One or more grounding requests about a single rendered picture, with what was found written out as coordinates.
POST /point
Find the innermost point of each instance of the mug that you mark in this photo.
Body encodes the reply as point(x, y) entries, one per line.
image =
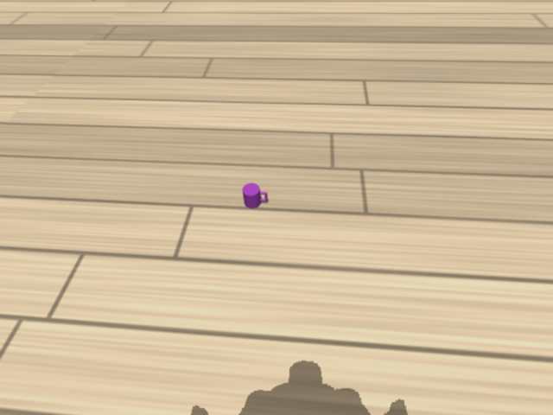
point(251, 193)

